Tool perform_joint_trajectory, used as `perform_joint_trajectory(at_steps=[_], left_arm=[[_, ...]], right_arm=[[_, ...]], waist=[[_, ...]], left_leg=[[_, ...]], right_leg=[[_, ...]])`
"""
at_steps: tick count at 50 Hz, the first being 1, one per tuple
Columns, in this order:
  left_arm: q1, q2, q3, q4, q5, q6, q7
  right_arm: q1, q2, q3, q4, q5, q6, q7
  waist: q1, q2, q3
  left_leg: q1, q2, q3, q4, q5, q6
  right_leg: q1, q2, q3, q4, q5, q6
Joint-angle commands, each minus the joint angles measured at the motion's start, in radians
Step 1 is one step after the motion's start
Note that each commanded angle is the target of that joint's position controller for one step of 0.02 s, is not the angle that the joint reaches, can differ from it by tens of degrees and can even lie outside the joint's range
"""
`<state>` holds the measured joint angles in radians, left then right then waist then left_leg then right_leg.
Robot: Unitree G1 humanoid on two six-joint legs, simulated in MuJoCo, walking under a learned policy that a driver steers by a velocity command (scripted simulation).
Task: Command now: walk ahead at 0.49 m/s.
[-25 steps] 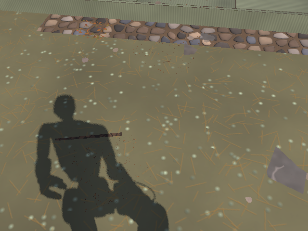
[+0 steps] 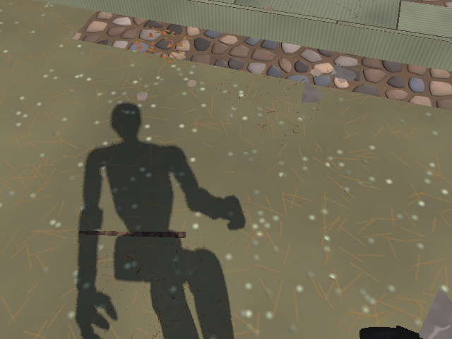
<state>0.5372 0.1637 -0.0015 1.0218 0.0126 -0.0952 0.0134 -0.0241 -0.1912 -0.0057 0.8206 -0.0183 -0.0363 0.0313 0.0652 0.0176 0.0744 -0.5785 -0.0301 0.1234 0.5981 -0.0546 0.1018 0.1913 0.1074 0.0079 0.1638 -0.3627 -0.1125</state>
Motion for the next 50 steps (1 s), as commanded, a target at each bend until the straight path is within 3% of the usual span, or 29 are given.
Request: perform_joint_trajectory(at_steps=[1,2,3,4,5,6,7,9,11,13,18,22,25,27,28,29,30,31,32,33,34,35,37,40,45,50], left_arm=[[-0.020,0.182,0.035,-0.025,0.010,-0.003,0.018],[-0.054,0.196,0.039,-0.031,0.005,0.001,0.014],[-0.062,0.157,0.028,-0.060,0.000,-0.002,0.005],[0.093,0.040,0.012,-0.056,-0.016,0.006,-0.006],[0.001,0.152,0.034,-0.057,0.008,0.008,-0.004],[-0.101,0.167,0.042,-0.095,0.009,0.002,-0.011],[-0.143,0.161,0.044,-0.101,0.011,0.000,-0.015],[-0.117,0.113,0.038,-0.092,0.024,0.025,-0.026],[-0.126,0.079,0.033,-0.094,0.027,0.041,-0.037],[-0.213,0.088,0.035,-0.126,0.026,0.050,-0.042],[-0.447,0.089,0.028,-0.197,0.011,0.051,-0.046],[-0.572,0.088,0.021,-0.229,0.007,0.050,-0.044],[-0.626,0.101,0.024,-0.254,0.007,0.042,-0.042],[-0.573,0.115,0.031,-0.244,0.008,0.032,-0.037],[-0.484,0.129,0.040,-0.215,0.010,0.026,-0.030],[-0.322,0.149,0.054,-0.159,0.014,0.017,-0.021],[-0.142,0.204,0.075,-0.109,0.036,0.007,-0.009],[-0.018,0.318,0.105,-0.096,0.060,0.008,-0.003],[-0.052,0.279,0.103,-0.089,0.019,0.024,-0.017],[-0.171,0.232,0.091,-0.099,-0.002,0.027,-0.021],[-0.250,0.169,0.077,-0.111,-0.004,0.020,-0.027],[-0.280,0.133,0.066,-0.106,0.000,0.012,-0.027],[-0.260,0.089,0.051,-0.074,-0.001,0.000,-0.021],[-0.185,0.128,0.057,-0.034,-0.004,-0.017,-0.019],[-0.097,0.128,0.048,-0.007,-0.004,-0.015,-0.019],[0.011,0.136,0.044,0.031,0.003,-0.010,-0.008]], right_arm=[[0.235,-0.141,-0.046,0.036,0.004,-0.018,-0.026],[0.385,-0.159,-0.058,0.083,-0.002,-0.026,-0.036],[0.529,-0.230,-0.081,0.106,-0.024,-0.027,-0.049],[0.499,-0.267,-0.087,0.103,-0.040,-0.026,-0.040],[0.425,-0.206,-0.083,0.101,0.010,-0.021,-0.027],[0.316,-0.155,-0.069,0.083,0.017,-0.024,-0.023],[0.275,-0.106,-0.058,0.084,0.011,-0.034,-0.017],[0.299,-0.061,-0.040,0.118,0.007,-0.053,-0.023],[0.352,-0.078,-0.040,0.151,0.010,-0.071,-0.026],[0.392,-0.110,-0.045,0.171,0.012,-0.078,-0.024],[0.493,-0.109,-0.035,0.199,0.015,-0.074,-0.023],[0.574,-0.113,-0.029,0.226,0.006,-0.069,-0.034],[0.594,-0.126,-0.030,0.242,-0.006,-0.063,-0.044],[0.560,-0.139,-0.033,0.243,-0.008,-0.061,-0.051],[0.544,-0.149,-0.036,0.243,-0.008,-0.060,-0.052],[0.525,-0.153,-0.036,0.242,-0.003,-0.057,-0.050],[0.509,-0.139,-0.030,0.222,0.006,-0.060,-0.048],[0.600,-0.034,-0.007,0.189,0.045,-0.062,-0.037],[0.599,-0.112,-0.033,0.210,0.026,-0.060,-0.039],[0.500,-0.131,-0.044,0.180,0.012,-0.058,-0.038],[0.435,-0.115,-0.041,0.160,0.007,-0.063,-0.032],[0.413,-0.096,-0.043,0.158,0.002,-0.056,-0.029],[0.443,-0.054,-0.038,0.167,-0.019,-0.029,-0.016],[0.381,-0.050,-0.041,0.140,-0.021,-0.009,-0.004],[0.146,-0.056,-0.035,0.059,-0.008,-0.007,0.000],[-0.015,-0.058,-0.027,0.007,-0.003,-0.012,-0.003]], waist=[[-0.165,-0.116,-0.109],[-0.238,-0.100,-0.171],[-0.279,0.004,-0.278],[-0.150,0.182,-0.333],[-0.165,0.017,-0.239],[-0.120,0.014,-0.085],[-0.093,-0.031,-0.020],[-0.034,-0.022,0.000],[-0.020,-0.008,0.003],[-0.027,0.008,0.024],[-0.090,0.029,0.036],[-0.136,0.048,0.033],[-0.138,0.054,0.039],[-0.094,0.061,0.018],[-0.055,0.068,-0.025],[0.015,0.048,-0.104],[0.083,0.019,-0.210],[0.068,-0.190,-0.377],[0.058,-0.145,-0.394],[0.005,-0.095,-0.204],[-0.017,-0.057,-0.108],[-0.050,-0.049,-0.053],[-0.095,-0.071,-0.034],[-0.108,-0.069,-0.016],[-0.062,-0.073,0.029],[-0.008,-0.079,0.042]], left_leg=[[0.322,-0.065,-0.009,-0.050,-0.067,0.059],[0.519,-0.026,-0.048,-0.123,-0.037,0.087],[0.730,0.190,-0.284,-0.135,-0.186,0.147],[0.948,0.453,-0.783,-0.193,-0.169,0.319],[0.824,0.402,-0.808,-0.325,-0.378,0.308],[0.652,0.371,-0.657,-0.390,-0.412,0.267],[0.526,0.329,-0.569,-0.430,-0.306,0.232],[0.390,0.255,-0.417,-0.462,-0.141,0.171],[0.358,0.227,-0.336,-0.478,-0.027,0.158],[0.359,0.209,-0.280,-0.503,0.020,0.148],[0.440,0.161,-0.193,-0.490,0.211,0.081],[0.580,0.181,-0.186,-0.452,0.298,0.073],[0.695,0.228,-0.197,-0.398,0.386,0.093],[0.713,0.241,-0.179,-0.315,0.569,0.081],[0.706,0.237,-0.169,-0.221,0.693,0.069],[0.665,0.208,-0.140,-0.050,0.717,0.052],[0.480,0.175,-0.120,0.179,0.495,0.035],[0.121,0.026,-0.038,0.586,-0.075,-0.018],[-0.014,-0.036,-0.145,0.737,-0.458,-0.007],[-0.080,0.034,-0.175,0.740,-0.365,0.001],[-0.063,0.069,-0.173,0.683,-0.288,-0.001],[-0.019,0.098,-0.169,0.621,-0.251,-0.005],[0.068,0.115,-0.157,0.554,-0.223,-0.025],[0.016,0.127,-0.126,0.494,-0.155,-0.047],[-0.064,0.132,-0.080,0.238,0.024,-0.074],[-0.058,0.096,-0.057,0.057,0.058,-0.063]], right_leg=[[-0.073,-0.289,0.050,0.361,1.304,0.015],[-0.171,-0.267,0.033,0.559,1.169,0.014],[-0.352,-0.198,-0.006,0.869,0.762,0.004],[-0.739,-0.013,-0.011,1.233,-0.189,0.034],[-0.840,-0.058,0.065,1.249,-0.095,0.003],[-0.856,-0.111,0.061,1.187,0.014,-0.002],[-0.808,-0.138,0.057,1.129,0.058,-0.001],[-0.700,-0.175,0.052,1.042,0.081,0.024],[-0.691,-0.186,0.024,0.987,0.101,0.045],[-0.756,-0.210,-0.002,0.917,0.173,0.062],[-0.818,-0.205,-0.061,0.648,0.366,0.087],[-0.826,-0.170,-0.086,0.505,0.394,0.078],[-0.835,-0.152,-0.083,0.441,0.311,0.052],[-0.728,-0.117,-0.094,0.388,0.225,0.019],[-0.611,-0.085,-0.103,0.361,0.192,-0.001],[-0.421,-0.059,-0.114,0.294,0.228,-0.028],[-0.147,-0.170,0.001,0.298,0.212,-0.072],[0.182,-0.493,0.458,0.269,0.141,-0.205],[0.153,-0.535,0.684,0.139,0.119,-0.250],[-0.005,-0.484,0.515,0.109,0.068,-0.212],[-0.152,-0.443,0.401,0.062,0.123,-0.181],[-0.254,-0.392,0.310,0.029,0.188,-0.140],[-0.358,-0.331,0.195,-0.003,0.291,-0.100],[-0.366,-0.307,0.124,-0.032,0.395,-0.106],[-0.322,-0.268,0.056,-0.055,0.481,-0.084],[-0.184,-0.298,0.071,-0.019,0.563,-0.088]])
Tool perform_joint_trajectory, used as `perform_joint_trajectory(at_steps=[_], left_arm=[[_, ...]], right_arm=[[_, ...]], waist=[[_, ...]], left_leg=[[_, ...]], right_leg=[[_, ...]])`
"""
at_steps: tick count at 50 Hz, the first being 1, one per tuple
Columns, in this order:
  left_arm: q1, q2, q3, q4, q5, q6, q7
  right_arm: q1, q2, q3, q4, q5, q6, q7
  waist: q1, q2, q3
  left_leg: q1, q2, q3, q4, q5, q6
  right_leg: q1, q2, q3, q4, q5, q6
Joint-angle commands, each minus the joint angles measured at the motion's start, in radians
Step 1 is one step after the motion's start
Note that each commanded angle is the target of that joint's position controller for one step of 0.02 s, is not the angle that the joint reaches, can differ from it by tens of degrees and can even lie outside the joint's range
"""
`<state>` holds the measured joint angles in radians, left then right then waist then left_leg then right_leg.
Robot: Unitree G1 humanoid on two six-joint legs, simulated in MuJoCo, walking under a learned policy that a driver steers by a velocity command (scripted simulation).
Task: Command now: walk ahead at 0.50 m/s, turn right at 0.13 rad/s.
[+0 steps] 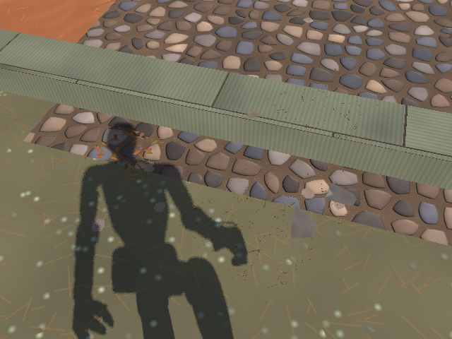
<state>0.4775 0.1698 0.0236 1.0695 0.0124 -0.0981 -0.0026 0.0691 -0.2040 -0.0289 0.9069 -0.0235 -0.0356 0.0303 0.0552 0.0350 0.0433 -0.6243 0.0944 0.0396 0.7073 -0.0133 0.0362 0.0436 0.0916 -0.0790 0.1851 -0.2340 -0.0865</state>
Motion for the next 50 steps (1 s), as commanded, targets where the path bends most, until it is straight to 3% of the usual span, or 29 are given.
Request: perform_joint_trajectory(at_steps=[1,4,6,7,8,9,10,11,12,13,14,17,19,22,25,29,32,33,34,35,36,37,38,39,40,41,42,45,50], left_arm=[[0.081,0.135,0.020,-0.012,0.006,-0.004,0.012],[0.056,0.161,0.029,-0.013,0.016,0.004,0.022],[0.010,0.176,0.034,-0.021,0.012,0.006,0.019],[-0.004,0.161,0.030,-0.031,0.003,0.004,0.014],[0.016,0.095,0.014,-0.075,-0.024,0.001,0.009],[0.106,0.057,0.014,-0.075,-0.041,0.011,0.015],[0.025,0.145,0.039,-0.072,-0.012,0.024,0.020],[-0.039,0.129,0.042,-0.088,-0.006,0.025,0.011],[-0.065,0.101,0.040,-0.094,-0.003,0.030,0.004],[-0.074,0.093,0.044,-0.097,0.011,0.042,-0.003],[-0.062,0.076,0.044,-0.098,0.018,0.057,-0.012],[-0.122,0.059,0.047,-0.132,0.020,0.081,-0.027],[-0.193,0.061,0.047,-0.161,0.021,0.088,-0.034],[-0.311,0.061,0.040,-0.209,0.018,0.087,-0.045],[-0.422,0.053,0.027,-0.252,0.018,0.084,-0.056],[-0.505,0.073,0.026,-0.295,0.025,0.082,-0.062],[-0.436,0.099,0.040,-0.285,0.030,0.083,-0.053],[-0.355,0.115,0.050,-0.263,0.029,0.079,-0.049],[-0.228,0.137,0.065,-0.225,0.032,0.070,-0.041],[-0.077,0.217,0.096,-0.185,0.046,0.063,-0.026],[-0.101,0.334,0.121,-0.205,0.041,0.066,-0.013],[-0.058,0.330,0.119,-0.213,0.015,0.081,-0.008],[-0.121,0.299,0.110,-0.201,0.008,0.084,0.000],[-0.173,0.247,0.098,-0.206,0.001,0.079,0.001],[-0.219,0.217,0.089,-0.216,-0.003,0.070,0.003],[-0.243,0.191,0.080,-0.221,-0.011,0.060,0.005],[-0.241,0.184,0.075,-0.222,-0.014,0.048,0.003],[-0.181,0.221,0.080,-0.209,-0.017,0.028,-0.002],[-0.062,0.231,0.079,-0.193,-0.013,0.032,-0.004]], right_arm=[[-0.128,-0.052,-0.005,-0.091,0.002,-0.016,-0.003],[-0.116,-0.073,-0.012,-0.105,0.005,-0.034,-0.006],[0.068,-0.098,-0.028,-0.051,0.004,-0.051,-0.019],[0.238,-0.141,-0.046,-0.001,-0.011,-0.064,-0.031],[0.387,-0.241,-0.071,0.006,-0.042,-0.072,-0.046],[0.376,-0.283,-0.083,0.000,-0.033,-0.057,-0.037],[0.286,-0.194,-0.066,-0.017,-0.009,-0.045,-0.033],[0.198,-0.130,-0.049,-0.029,-0.001,-0.048,-0.031],[0.157,-0.097,-0.041,-0.033,-0.002,-0.054,-0.029],[0.157,-0.076,-0.035,-0.023,0.001,-0.060,-0.034],[0.167,-0.062,-0.031,-0.011,0.005,-0.066,-0.038],[0.234,-0.072,-0.034,0.018,0.015,-0.089,-0.042],[0.267,-0.079,-0.035,0.029,0.010,-0.093,-0.043],[0.304,-0.077,-0.032,0.043,0.006,-0.092,-0.045],[0.335,-0.099,-0.034,0.052,0.006,-0.090,-0.050],[0.397,-0.127,-0.042,0.075,0.002,-0.073,-0.060],[0.389,-0.165,-0.053,0.077,-0.001,-0.052,-0.068],[0.384,-0.181,-0.057,0.074,-0.001,-0.041,-0.067],[0.372,-0.191,-0.060,0.065,0.003,-0.031,-0.063],[0.361,-0.178,-0.056,0.037,0.005,-0.029,-0.058],[0.386,-0.054,-0.033,-0.043,0.014,-0.038,-0.033],[0.237,-0.147,-0.051,-0.080,0.008,-0.054,-0.028],[0.167,-0.137,-0.047,-0.107,0.021,-0.068,-0.023],[0.189,-0.132,-0.044,-0.095,0.022,-0.078,-0.026],[0.206,-0.130,-0.046,-0.082,0.008,-0.069,-0.029],[0.237,-0.123,-0.044,-0.077,-0.012,-0.049,-0.030],[0.245,-0.115,-0.044,-0.078,-0.022,-0.029,-0.026],[0.185,-0.099,-0.041,-0.110,-0.024,0.002,-0.017],[-0.025,-0.115,-0.036,-0.186,-0.017,0.006,-0.013]], waist=[[0.004,-0.096,0.076],[-0.024,-0.099,0.064],[-0.107,-0.092,-0.023],[-0.171,-0.055,-0.128],[-0.199,0.073,-0.283],[-0.152,0.218,-0.373],[-0.125,0.050,-0.240],[-0.097,0.011,-0.108],[-0.075,0.009,-0.054],[-0.057,0.029,-0.021],[-0.038,0.044,-0.013],[-0.024,0.041,-0.001],[-0.028,0.035,0.014],[-0.043,0.031,0.045],[-0.067,0.034,0.061],[-0.087,0.033,0.072],[-0.046,0.066,0.016],[-0.014,0.069,-0.032],[0.041,0.047,-0.106],[0.107,-0.039,-0.201],[0.026,-0.284,-0.265],[0.081,-0.108,-0.275],[0.047,-0.074,-0.130],[-0.001,-0.022,-0.064],[-0.042,0.001,-0.035],[-0.073,-0.011,-0.043],[-0.084,-0.020,-0.055],[-0.082,-0.037,-0.039],[-0.005,-0.080,0.002]], left_leg=[[-0.024,-0.032,0.021,-0.072,-0.005,0.007],[0.040,-0.058,0.011,-0.141,-0.109,0.029],[0.312,-0.115,0.035,-0.235,-0.137,0.056],[0.571,-0.067,-0.010,-0.258,-0.102,0.086],[0.860,0.210,-0.323,-0.285,-0.215,0.147],[0.971,0.384,-0.657,-0.395,-0.225,0.234],[0.835,0.326,-0.582,-0.426,-0.330,0.197],[0.680,0.285,-0.436,-0.468,-0.316,0.167],[0.581,0.242,-0.329,-0.507,-0.255,0.138],[0.517,0.209,-0.246,-0.526,-0.193,0.118],[0.479,0.188,-0.183,-0.540,-0.150,0.104],[0.479,0.176,-0.072,-0.562,-0.014,0.103],[0.496,0.169,-0.012,-0.569,0.032,0.103],[0.512,0.148,0.068,-0.572,0.091,0.101],[0.542,0.152,0.131,-0.565,0.154,0.094],[0.676,0.190,0.182,-0.510,0.284,0.093],[0.740,0.197,0.233,-0.318,0.681,0.079],[0.743,0.196,0.240,-0.179,0.751,0.078],[0.681,0.186,0.253,0.024,0.684,0.063],[0.476,0.159,0.254,0.319,0.400,0.027],[-0.007,-0.047,0.202,0.687,-0.535,-0.038],[-0.128,-0.081,-0.024,0.751,-0.512,-0.035],[-0.178,-0.019,-0.052,0.694,-0.381,-0.022],[-0.113,0.013,-0.051,0.593,-0.308,-0.020],[-0.045,0.032,-0.056,0.529,-0.292,-0.026],[0.022,0.040,-0.061,0.487,-0.286,-0.041],[0.056,0.039,-0.061,0.460,-0.289,-0.053],[0.028,0.029,-0.038,0.360,-0.229,-0.082],[-0.093,0.007,-0.039,0.149,-0.058,-0.093]], right_leg=[[0.002,-0.296,0.174,-0.020,0.460,-0.121],[0.062,-0.319,0.204,0.066,0.586,-0.117],[0.012,-0.277,0.179,0.262,0.757,-0.085],[-0.112,-0.225,0.146,0.462,0.655,-0.064],[-0.372,-0.132,0.091,0.785,0.271,-0.031],[-0.610,-0.014,0.074,1.026,-0.317,-0.017],[-0.663,-0.091,0.141,1.081,-0.232,-0.030],[-0.660,-0.126,0.142,1.053,-0.138,-0.028],[-0.630,-0.156,0.136,1.019,-0.085,-0.023],[-0.606,-0.172,0.130,0.998,-0.066,-0.015],[-0.583,-0.179,0.123,0.988,-0.052,-0.006],[-0.639,-0.190,0.105,0.976,0.023,0.006],[-0.704,-0.199,0.095,0.941,0.093,0.014],[-0.739,-0.195,0.068,0.791,0.193,0.023],[-0.690,-0.178,0.012,0.606,0.253,0.015],[-0.666,-0.151,-0.045,0.489,0.164,-0.027],[-0.530,-0.065,-0.099,0.451,0.010,-0.082],[-0.444,-0.026,-0.106,0.426,-0.031,-0.105],[-0.275,0.007,-0.096,0.351,-0.009,-0.133],[-0.028,-0.103,0.090,0.282,-0.086,-0.184],[0.281,-0.410,0.631,0.214,-0.091,-0.339],[0.262,-0.434,0.796,0.088,-0.101,-0.341],[0.149,-0.412,0.626,0.069,-0.018,-0.302],[0.017,-0.371,0.529,0.055,0.126,-0.261],[-0.071,-0.318,0.444,0.048,0.244,-0.227],[-0.129,-0.280,0.387,0.039,0.317,-0.214],[-0.154,-0.258,0.361,0.037,0.370,-0.212],[-0.191,-0.217,0.325,0.020,0.410,-0.201],[-0.112,-0.201,0.367,0.007,0.359,-0.154]])
Over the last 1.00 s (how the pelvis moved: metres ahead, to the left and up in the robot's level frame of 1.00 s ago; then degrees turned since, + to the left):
0.55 -0.04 0.02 0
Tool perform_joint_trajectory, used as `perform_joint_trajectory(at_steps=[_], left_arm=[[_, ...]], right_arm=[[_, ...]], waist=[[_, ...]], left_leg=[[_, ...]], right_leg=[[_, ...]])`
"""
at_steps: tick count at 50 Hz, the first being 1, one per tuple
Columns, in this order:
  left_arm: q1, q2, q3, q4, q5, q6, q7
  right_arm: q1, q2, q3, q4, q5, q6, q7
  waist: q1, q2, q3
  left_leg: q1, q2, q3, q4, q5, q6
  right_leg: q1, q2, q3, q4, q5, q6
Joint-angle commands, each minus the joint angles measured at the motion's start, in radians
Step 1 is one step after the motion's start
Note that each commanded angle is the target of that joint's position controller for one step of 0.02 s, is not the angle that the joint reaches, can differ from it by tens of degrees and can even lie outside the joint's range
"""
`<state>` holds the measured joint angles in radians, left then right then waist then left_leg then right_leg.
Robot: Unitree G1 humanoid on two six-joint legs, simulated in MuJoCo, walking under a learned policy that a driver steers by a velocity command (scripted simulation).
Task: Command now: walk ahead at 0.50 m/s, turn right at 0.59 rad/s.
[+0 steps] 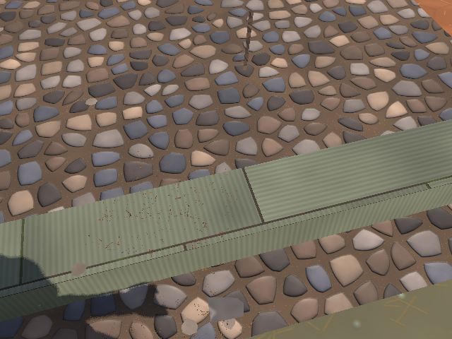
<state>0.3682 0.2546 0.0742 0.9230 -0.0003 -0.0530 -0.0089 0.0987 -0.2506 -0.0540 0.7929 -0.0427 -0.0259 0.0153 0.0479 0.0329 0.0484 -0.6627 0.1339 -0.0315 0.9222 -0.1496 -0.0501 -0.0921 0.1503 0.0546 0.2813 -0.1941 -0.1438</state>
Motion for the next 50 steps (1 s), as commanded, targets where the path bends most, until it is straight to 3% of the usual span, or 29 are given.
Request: perform_joint_trajectory(at_steps=[1,6,8,10,11,12,13,14,15,16,17,19,23,26,31,32,34,36,37,38,39,40,41,42,43,47,48,49,50], left_arm=[[0.067,0.149,0.029,-0.043,0.000,-0.012,0.004],[0.130,0.127,0.015,-0.019,0.010,-0.018,0.018],[0.124,0.139,0.012,-0.011,0.016,-0.026,0.024],[0.083,0.163,0.013,-0.012,0.023,-0.035,0.027],[0.074,0.175,0.015,-0.007,0.031,-0.037,0.026],[0.060,0.178,0.014,-0.006,0.033,-0.035,0.024],[0.063,0.143,0.001,-0.026,0.029,-0.040,0.024],[0.187,0.059,-0.014,-0.037,-0.007,-0.040,0.015],[0.148,0.123,-0.009,-0.031,0.032,-0.046,0.015],[0.047,0.131,-0.009,-0.053,0.038,-0.046,0.009],[-0.026,0.124,-0.015,-0.070,0.042,-0.051,0.003],[-0.057,0.104,-0.022,-0.093,0.054,-0.038,-0.003],[-0.095,0.070,-0.038,-0.122,0.056,-0.012,-0.008],[-0.252,0.054,-0.050,-0.181,0.052,-0.007,-0.011],[-0.386,0.049,-0.064,-0.232,0.033,-0.015,-0.005],[-0.362,0.036,-0.069,-0.228,0.025,-0.016,0.003],[-0.313,0.063,-0.063,-0.224,0.026,-0.023,0.013],[-0.157,0.104,-0.045,-0.188,0.036,-0.043,0.029],[-0.029,0.180,-0.023,-0.178,0.057,-0.054,0.047],[-0.008,0.271,-0.005,-0.182,0.068,-0.036,0.056],[-0.026,0.225,0.004,-0.177,0.053,-0.020,0.046],[-0.068,0.121,-0.018,-0.199,0.047,-0.018,0.035],[-0.103,0.073,-0.032,-0.200,0.043,-0.020,0.027],[-0.113,0.058,-0.037,-0.197,0.044,-0.026,0.026],[-0.097,0.059,-0.035,-0.183,0.041,-0.034,0.028],[-0.017,0.078,-0.018,-0.135,0.032,-0.059,0.019],[-0.003,0.077,-0.016,-0.125,0.032,-0.062,0.018],[0.057,0.068,-0.014,-0.099,0.040,-0.065,0.017],[0.071,0.070,-0.014,-0.087,0.038,-0.066,0.018]], right_arm=[[-0.085,-0.068,-0.009,-0.084,0.003,-0.005,0.005],[-0.191,-0.057,0.012,-0.125,0.009,-0.025,0.020],[-0.193,-0.068,0.012,-0.135,0.016,-0.033,0.021],[-0.088,-0.098,0.000,-0.105,0.020,-0.039,0.012],[0.016,-0.119,-0.010,-0.070,0.024,-0.044,0.003],[0.164,-0.133,-0.020,-0.022,0.021,-0.051,-0.009],[0.319,-0.179,-0.032,0.008,0.003,-0.057,-0.022],[0.376,-0.296,-0.064,0.022,-0.015,-0.052,-0.017],[0.289,-0.224,-0.053,0.027,0.028,-0.037,0.002],[0.188,-0.167,-0.040,0.006,0.040,-0.034,0.009],[0.152,-0.122,-0.028,0.003,0.037,-0.036,0.013],[0.168,-0.096,-0.016,0.032,0.038,-0.046,0.005],[0.229,-0.142,-0.029,0.059,0.048,-0.055,-0.002],[0.275,-0.147,-0.035,0.064,0.043,-0.044,-0.006],[0.321,-0.160,-0.046,0.051,0.033,-0.035,-0.012],[0.324,-0.146,-0.045,0.050,0.021,-0.032,-0.013],[0.289,-0.151,-0.049,0.030,0.020,-0.030,-0.020],[0.242,-0.165,-0.053,0.013,0.033,-0.038,-0.017],[0.227,-0.104,-0.036,-0.020,0.054,-0.050,-0.013],[0.325,0.001,-0.010,-0.057,0.069,-0.049,-0.016],[0.359,-0.080,-0.021,-0.037,0.040,-0.022,-0.027],[0.308,-0.101,-0.028,-0.022,0.014,-0.008,-0.023],[0.246,-0.083,-0.026,-0.043,0.002,-0.005,-0.010],[0.212,-0.067,-0.024,-0.062,-0.002,0.000,0.001],[0.202,-0.056,-0.023,-0.075,-0.006,0.009,0.014],[0.116,-0.030,-0.019,-0.139,-0.002,0.032,0.023],[0.084,-0.028,-0.018,-0.157,-0.002,0.037,0.020],[0.059,0.010,-0.012,-0.167,-0.001,0.048,0.002],[0.030,0.014,-0.009,-0.199,0.001,0.054,-0.014]], waist=[[0.014,-0.082,-0.004],[0.052,-0.104,0.012],[0.042,-0.114,0.024],[-0.014,-0.126,-0.006],[-0.058,-0.126,-0.064],[-0.129,-0.094,-0.142],[-0.185,-0.029,-0.243],[-0.124,0.233,-0.333],[-0.091,0.136,-0.271],[-0.063,0.051,-0.119],[-0.063,-0.023,-0.060],[-0.028,-0.013,-0.022],[-0.018,0.020,-0.049],[-0.057,0.027,-0.009],[-0.107,0.044,-0.050],[-0.102,0.075,-0.084],[-0.069,0.063,-0.087],[0.024,0.006,-0.130],[0.076,-0.102,-0.238],[0.005,-0.308,-0.293],[-0.022,-0.210,-0.281],[-0.017,-0.077,-0.183],[-0.018,-0.059,-0.102],[-0.031,-0.100,-0.058],[-0.041,-0.136,-0.036],[-0.050,-0.115,-0.037],[-0.049,-0.114,-0.029],[-0.028,-0.168,-0.039],[-0.041,-0.144,-0.018]], left_leg=[[-0.065,-0.040,0.029,-0.099,0.101,-0.005],[-0.023,-0.077,0.066,-0.291,0.167,0.037],[0.056,-0.091,0.076,-0.355,0.147,0.079],[0.205,-0.135,0.091,-0.403,0.064,0.126],[0.313,-0.173,0.105,-0.418,0.016,0.149],[0.477,-0.182,0.112,-0.472,0.041,0.176],[0.707,-0.027,-0.066,-0.465,-0.026,0.225],[0.957,0.233,-0.587,-0.536,-0.039,0.403],[0.895,0.222,-0.757,-0.663,-0.116,0.403],[0.751,0.191,-0.592,-0.667,-0.180,0.383],[0.642,0.143,-0.485,-0.689,-0.082,0.360],[0.530,0.064,-0.349,-0.712,0.151,0.318],[0.475,0.008,-0.251,-0.723,0.289,0.324],[0.442,-0.031,-0.233,-0.739,0.239,0.295],[0.503,-0.052,-0.244,-0.639,0.400,0.241],[0.504,-0.039,-0.253,-0.604,0.408,0.239],[0.486,-0.037,-0.304,-0.535,0.430,0.220],[0.455,-0.092,-0.305,-0.339,0.448,0.187],[0.347,-0.155,-0.230,-0.086,0.285,0.151],[0.077,-0.282,-0.084,0.138,-0.377,0.122],[-0.021,-0.205,-0.041,0.323,-0.423,0.125],[-0.065,-0.161,-0.048,0.434,-0.345,0.120],[-0.091,-0.138,-0.036,0.470,-0.285,0.114],[-0.110,-0.115,-0.024,0.501,-0.243,0.110],[-0.123,-0.105,-0.021,0.533,-0.208,0.102],[-0.248,-0.106,-0.030,0.675,-0.133,0.080],[-0.294,-0.104,-0.038,0.693,-0.125,0.074],[-0.387,-0.136,0.000,0.917,-0.198,0.079],[-0.485,-0.119,-0.044,0.977,-0.238,0.088]], right_leg=[[0.049,-0.261,0.241,-0.082,0.324,-0.092],[0.146,-0.274,0.213,-0.057,0.442,-0.071],[0.163,-0.301,0.198,-0.060,0.510,-0.050],[0.181,-0.306,0.156,0.023,0.751,-0.017],[0.202,-0.295,0.130,0.148,0.900,-0.005],[0.176,-0.262,0.085,0.333,0.916,0.008],[0.014,-0.227,0.056,0.586,0.661,0.019],[-0.344,-0.035,-0.037,0.980,-0.020,0.083],[-0.480,-0.057,0.031,1.032,-0.258,0.064],[-0.523,-0.127,0.042,1.016,-0.167,0.064],[-0.507,-0.162,0.033,0.962,-0.111,0.071],[-0.449,-0.199,0.022,0.870,-0.087,0.098],[-0.438,-0.206,-0.025,0.749,-0.071,0.158],[-0.466,-0.204,-0.053,0.570,0.036,0.193],[-0.396,-0.153,-0.062,0.365,0.133,0.198],[-0.342,-0.139,-0.064,0.379,0.103,0.192],[-0.249,-0.122,-0.040,0.305,0.043,0.173],[-0.040,-0.123,-0.031,0.120,0.063,0.139],[0.170,-0.323,0.149,0.066,-0.014,0.091],[0.342,-0.595,0.509,0.020,0.124,-0.018],[0.274,-0.620,0.631,0.040,-0.031,-0.092],[0.186,-0.559,0.530,0.028,-0.175,-0.086],[0.086,-0.501,0.400,-0.007,-0.187,-0.065],[0.026,-0.453,0.303,-0.032,-0.146,-0.035],[-0.014,-0.420,0.235,-0.048,-0.104,-0.021],[-0.034,-0.420,0.111,-0.072,0.019,-0.037],[-0.029,-0.426,0.090,-0.083,0.011,-0.041],[0.006,-0.457,0.102,-0.078,0.005,-0.072],[0.018,-0.475,0.096,-0.092,-0.072,-0.071]])
Over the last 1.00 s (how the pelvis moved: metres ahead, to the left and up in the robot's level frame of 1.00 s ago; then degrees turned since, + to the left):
0.49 -0.10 0.00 -32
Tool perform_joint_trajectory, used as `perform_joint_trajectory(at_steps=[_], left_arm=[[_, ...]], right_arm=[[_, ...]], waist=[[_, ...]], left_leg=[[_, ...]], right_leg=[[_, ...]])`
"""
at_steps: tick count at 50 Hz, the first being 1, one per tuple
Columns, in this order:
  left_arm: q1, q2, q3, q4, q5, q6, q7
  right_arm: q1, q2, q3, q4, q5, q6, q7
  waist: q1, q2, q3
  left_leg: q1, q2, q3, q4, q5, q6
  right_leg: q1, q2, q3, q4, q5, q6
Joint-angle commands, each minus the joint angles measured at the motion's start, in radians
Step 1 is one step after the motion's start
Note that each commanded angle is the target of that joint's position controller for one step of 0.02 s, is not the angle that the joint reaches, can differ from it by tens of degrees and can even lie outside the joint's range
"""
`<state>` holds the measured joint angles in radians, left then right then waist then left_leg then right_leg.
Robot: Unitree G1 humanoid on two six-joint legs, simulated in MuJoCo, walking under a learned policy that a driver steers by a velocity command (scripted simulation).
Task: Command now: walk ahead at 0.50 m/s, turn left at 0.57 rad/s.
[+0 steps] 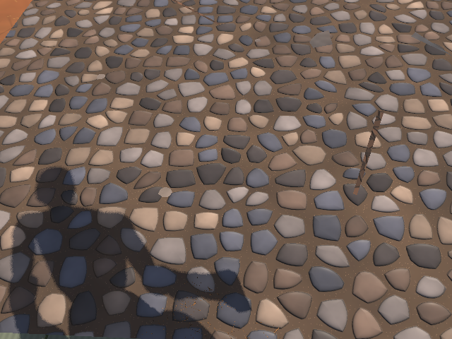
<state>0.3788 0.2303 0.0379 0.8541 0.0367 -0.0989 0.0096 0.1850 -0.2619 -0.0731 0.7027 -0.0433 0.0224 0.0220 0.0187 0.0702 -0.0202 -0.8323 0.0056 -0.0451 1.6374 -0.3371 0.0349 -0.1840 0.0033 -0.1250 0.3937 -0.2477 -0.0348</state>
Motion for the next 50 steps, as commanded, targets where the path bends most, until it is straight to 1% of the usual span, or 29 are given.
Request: perform_joint_trajectory(at_steps=[1,4,7,8,9,10,11,12,13,14,15,16,17,18,19,21,24,26,29,35,40,42,43,44,45,46,47,48,50], left_arm=[[0.085,0.082,0.018,0.003,0.006,-0.024,-0.003],[0.164,0.089,0.012,0.069,0.016,-0.039,-0.011],[0.180,0.085,0.000,0.120,0.008,-0.033,-0.005],[0.181,0.082,-0.003,0.139,0.002,-0.022,0.007],[0.153,0.105,-0.001,0.123,-0.005,-0.008,0.014],[0.154,0.112,0.001,0.127,-0.025,0.000,0.026],[0.108,0.099,-0.006,0.099,-0.036,0.009,0.022],[0.124,0.163,0.004,0.082,-0.046,0.007,0.022],[0.112,0.244,0.027,0.065,-0.042,0.013,0.022],[0.094,0.299,0.051,0.050,-0.053,0.018,0.009],[0.094,0.311,0.064,0.027,-0.062,0.009,-0.011],[0.075,0.161,0.039,-0.069,-0.054,-0.001,-0.055],[0.092,0.148,0.052,-0.088,-0.017,-0.013,-0.074],[0.071,0.068,0.045,-0.112,-0.031,-0.005,-0.064],[0.039,0.038,0.032,-0.125,-0.034,-0.001,-0.044],[-0.021,-0.017,0.016,-0.143,-0.013,0.019,-0.010],[-0.012,-0.066,-0.006,-0.167,-0.014,0.053,0.010],[-0.011,0.005,0.019,-0.128,-0.023,0.071,0.001],[-0.123,0.027,0.029,-0.161,-0.019,0.080,-0.017],[-0.290,-0.023,0.008,-0.180,-0.029,0.081,-0.051],[-0.244,0.037,0.019,-0.169,-0.011,0.104,-0.041],[-0.108,0.070,0.033,-0.123,-0.004,0.099,-0.035],[-0.001,0.102,0.048,-0.095,-0.003,0.090,-0.030],[0.117,0.118,0.063,-0.066,0.001,0.076,-0.018],[0.056,0.163,0.067,-0.061,-0.016,0.067,-0.005],[0.059,0.225,0.082,-0.084,-0.027,0.067,0.002],[-0.017,0.204,0.086,-0.124,-0.044,0.074,0.009],[-0.088,0.155,0.071,-0.142,-0.048,0.082,0.010],[-0.130,0.117,0.056,-0.161,-0.045,0.076,0.006]], right_arm=[[-0.142,0.046,0.022,-0.152,0.000,0.011,-0.034],[-0.308,0.100,0.056,-0.257,0.003,0.003,-0.068],[-0.418,0.111,0.080,-0.334,0.000,-0.007,-0.055],[-0.438,0.129,0.090,-0.369,-0.001,-0.004,-0.040],[-0.387,0.109,0.092,-0.368,-0.008,0.005,-0.021],[-0.374,0.139,0.106,-0.385,0.005,0.013,-0.003],[-0.313,0.119,0.098,-0.343,0.019,0.017,0.005],[-0.251,0.095,0.084,-0.310,0.011,0.016,0.007],[-0.122,0.067,0.068,-0.273,0.017,0.015,0.005],[0.055,0.036,0.053,-0.222,0.022,0.007,0.007],[0.165,-0.024,0.028,-0.198,0.023,-0.005,0.007],[0.170,-0.160,-0.014,-0.137,0.044,-0.017,-0.001],[0.154,-0.227,-0.053,-0.133,0.051,-0.003,-0.014],[0.076,-0.193,-0.047,-0.111,0.025,-0.012,-0.009],[0.060,-0.131,-0.031,-0.059,0.017,-0.036,-0.004],[0.022,-0.008,0.003,0.023,-0.002,-0.074,-0.008],[0.074,0.049,0.019,0.115,0.013,-0.118,-0.003],[0.066,0.017,0.012,0.106,0.023,-0.130,-0.008],[0.146,-0.025,0.005,0.120,0.047,-0.161,-0.017],[0.244,-0.033,0.017,0.126,0.036,-0.147,-0.054],[0.292,-0.080,0.014,0.151,0.034,-0.121,-0.101],[0.268,-0.118,0.000,0.138,0.026,-0.099,-0.121],[0.233,-0.140,-0.010,0.118,0.026,-0.093,-0.121],[0.128,-0.162,-0.020,0.085,0.054,-0.092,-0.111],[0.119,-0.025,0.010,0.026,0.036,-0.101,-0.090],[0.191,-0.016,0.015,-0.009,0.038,-0.098,-0.078],[0.180,-0.059,0.015,-0.014,0.033,-0.106,-0.066],[0.144,-0.088,0.009,-0.025,0.035,-0.114,-0.058],[0.120,-0.100,0.002,-0.032,0.013,-0.091,-0.049]], waist=[[0.000,-0.165,0.095],[0.009,-0.141,0.127],[0.006,-0.094,0.152],[-0.005,-0.122,0.154],[-0.018,-0.125,0.117],[-0.022,-0.175,0.068],[-0.027,-0.132,0.041],[-0.052,-0.158,-0.046],[-0.124,-0.216,-0.160],[-0.185,-0.276,-0.290],[-0.246,-0.301,-0.383],[-0.173,0.056,-0.393],[-0.145,0.111,-0.490],[-0.080,0.006,-0.391],[-0.043,-0.089,-0.217],[0.008,-0.087,0.001],[0.066,-0.048,0.023],[0.048,-0.090,0.026],[-0.001,-0.003,0.024],[-0.074,0.012,0.029],[-0.040,0.059,0.016],[0.019,0.064,-0.006],[0.074,0.046,-0.029],[0.184,-0.048,-0.066],[0.075,-0.248,-0.082],[0.031,-0.188,-0.212],[0.023,-0.081,-0.165],[-0.012,-0.043,-0.049],[-0.053,0.021,0.037]], left_leg=[[-0.437,0.004,-0.029,0.368,-0.099,0.014],[-0.690,0.009,-0.060,0.522,-0.205,0.073],[-0.619,0.026,0.043,0.234,-0.199,0.074],[-0.561,0.045,0.068,0.154,-0.187,0.072],[-0.417,0.059,0.143,0.008,-0.141,0.069],[-0.231,0.090,0.167,-0.156,-0.101,0.100],[0.002,0.042,0.252,-0.315,-0.093,0.118],[0.169,-0.034,0.314,-0.328,-0.127,0.135],[0.277,-0.085,0.301,-0.395,-0.153,0.149],[0.432,-0.130,0.252,-0.516,-0.140,0.176],[0.655,-0.107,0.040,-0.679,-0.113,0.207],[0.868,0.156,-0.560,-1.026,-0.191,0.253],[0.913,0.261,-0.944,-1.267,-0.087,0.229],[0.827,0.293,-0.852,-1.258,-0.060,0.198],[0.651,0.280,-0.702,-1.230,-0.006,0.180],[0.410,0.199,-0.434,-1.180,0.118,0.158],[0.393,0.189,-0.229,-1.209,0.346,0.089],[0.462,0.139,-0.092,-1.320,0.421,0.001],[0.589,0.098,0.079,-1.399,0.779,-0.044],[0.829,0.117,0.189,-1.470,0.843,-0.058],[1.040,0.190,0.249,-1.276,1.402,-0.067],[1.009,0.214,0.245,-1.068,1.495,-0.073],[0.917,0.215,0.232,-0.887,1.403,-0.074],[0.748,0.129,0.260,-0.519,1.040,-0.082],[0.336,-0.020,0.197,-0.244,-0.181,-0.075],[0.184,-0.073,0.018,-0.041,-0.212,-0.094],[0.164,-0.013,-0.051,-0.081,-0.086,-0.079],[0.159,0.009,-0.032,-0.155,-0.042,-0.072],[0.215,0.034,-0.017,-0.306,-0.019,-0.084]], right_leg=[[0.124,-0.351,0.269,-0.218,-0.048,-0.181],[0.236,-0.380,0.211,-0.255,-0.096,-0.121],[0.167,-0.284,0.066,-0.322,-0.097,-0.064],[0.129,-0.267,0.041,-0.348,-0.017,-0.065],[0.094,-0.249,-0.019,-0.385,0.145,-0.095],[0.087,-0.264,-0.050,-0.453,0.310,-0.112],[0.031,-0.228,-0.120,-0.437,0.558,-0.126],[0.085,-0.269,-0.124,-0.301,1.181,-0.140],[0.189,-0.305,-0.119,-0.084,1.548,-0.129],[0.260,-0.325,-0.099,0.147,1.671,-0.109],[0.162,-0.300,-0.070,0.434,1.441,-0.065],[-0.270,-0.088,-0.026,0.878,0.285,0.030],[-0.400,0.009,0.202,1.210,0.041,0.033],[-0.477,-0.018,0.272,1.362,0.087,0.024],[-0.491,-0.043,0.231,1.361,0.115,0.016],[-0.547,-0.065,0.236,1.379,0.069,-0.031],[-0.601,-0.028,0.326,1.291,0.060,-0.053],[-0.581,-0.009,0.301,1.061,0.136,-0.038],[-0.573,0.011,0.167,0.806,0.228,-0.031],[-0.508,0.011,0.014,0.415,0.330,-0.043],[-0.375,0.090,-0.076,0.237,0.156,-0.089],[-0.246,0.116,-0.065,0.183,0.080,-0.116],[-0.118,0.108,-0.012,0.109,0.088,-0.146],[0.068,0.055,0.065,-0.039,0.276,-0.219],[0.339,-0.174,0.307,0.138,0.850,-0.287],[0.411,-0.342,0.617,0.102,1.025,-0.475],[0.292,-0.341,0.600,-0.005,0.798,-0.475],[0.156,-0.296,0.542,-0.082,0.635,-0.427],[-0.005,-0.205,0.430,-0.118,0.660,-0.341]])
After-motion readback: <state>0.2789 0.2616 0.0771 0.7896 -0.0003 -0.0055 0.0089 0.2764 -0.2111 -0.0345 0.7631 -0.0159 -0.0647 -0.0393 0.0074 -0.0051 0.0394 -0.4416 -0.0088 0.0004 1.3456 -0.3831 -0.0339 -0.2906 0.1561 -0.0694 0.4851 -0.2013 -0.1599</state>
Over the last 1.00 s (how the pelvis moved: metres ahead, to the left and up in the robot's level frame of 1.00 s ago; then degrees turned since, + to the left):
0.51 0.05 0.00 20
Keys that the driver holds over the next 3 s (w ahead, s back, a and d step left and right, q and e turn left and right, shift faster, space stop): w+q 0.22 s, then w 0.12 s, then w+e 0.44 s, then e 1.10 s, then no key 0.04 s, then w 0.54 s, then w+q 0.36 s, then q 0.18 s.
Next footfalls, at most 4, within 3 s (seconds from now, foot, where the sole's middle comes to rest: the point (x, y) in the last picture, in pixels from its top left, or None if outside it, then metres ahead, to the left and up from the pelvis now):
0.28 left None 0.34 0.18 -0.64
0.88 right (204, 287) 0.61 0.14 -0.64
1.34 left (153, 242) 0.76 0.31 -0.64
1.78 right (205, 290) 0.60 0.14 -0.64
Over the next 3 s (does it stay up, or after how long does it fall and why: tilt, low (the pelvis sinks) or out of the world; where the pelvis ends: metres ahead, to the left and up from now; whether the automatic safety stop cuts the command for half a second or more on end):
stays up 0.88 -0.04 0.14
